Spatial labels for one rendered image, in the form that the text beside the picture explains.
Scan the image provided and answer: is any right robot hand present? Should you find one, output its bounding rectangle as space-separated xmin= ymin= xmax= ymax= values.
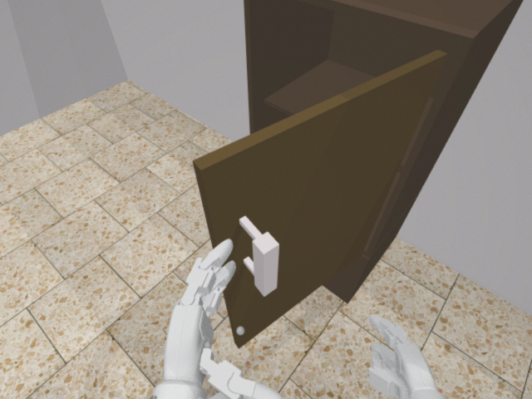
xmin=368 ymin=314 xmax=437 ymax=399

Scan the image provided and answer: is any left robot hand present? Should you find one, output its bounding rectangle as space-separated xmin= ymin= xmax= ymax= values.
xmin=164 ymin=239 xmax=283 ymax=399

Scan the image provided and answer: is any cupboard door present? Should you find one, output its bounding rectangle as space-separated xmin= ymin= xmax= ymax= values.
xmin=192 ymin=50 xmax=448 ymax=349

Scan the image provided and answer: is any handle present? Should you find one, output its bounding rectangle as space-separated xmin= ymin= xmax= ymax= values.
xmin=239 ymin=216 xmax=279 ymax=297

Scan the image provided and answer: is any left robot forearm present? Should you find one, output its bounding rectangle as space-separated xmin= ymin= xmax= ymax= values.
xmin=153 ymin=380 xmax=207 ymax=399

